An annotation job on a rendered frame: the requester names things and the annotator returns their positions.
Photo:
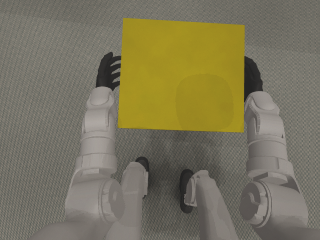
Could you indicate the robot right upper arm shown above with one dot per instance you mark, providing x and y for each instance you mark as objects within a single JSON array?
[{"x": 276, "y": 212}]

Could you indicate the robot left forearm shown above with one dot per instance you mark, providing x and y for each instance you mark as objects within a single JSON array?
[{"x": 97, "y": 158}]

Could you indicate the carton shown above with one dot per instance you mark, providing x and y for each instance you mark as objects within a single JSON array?
[{"x": 182, "y": 76}]

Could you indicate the robot right foot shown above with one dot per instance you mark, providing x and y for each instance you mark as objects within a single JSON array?
[{"x": 184, "y": 179}]

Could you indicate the left robot hand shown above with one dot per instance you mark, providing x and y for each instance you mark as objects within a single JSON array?
[{"x": 105, "y": 77}]

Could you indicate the robot right forearm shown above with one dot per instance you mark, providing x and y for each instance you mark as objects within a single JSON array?
[{"x": 266, "y": 142}]

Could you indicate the right robot shin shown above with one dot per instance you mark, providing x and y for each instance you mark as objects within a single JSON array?
[{"x": 186, "y": 195}]

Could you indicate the robot left upper arm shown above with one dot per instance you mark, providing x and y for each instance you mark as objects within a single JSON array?
[{"x": 91, "y": 208}]

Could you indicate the right robot hand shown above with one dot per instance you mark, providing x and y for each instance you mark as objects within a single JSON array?
[{"x": 252, "y": 77}]

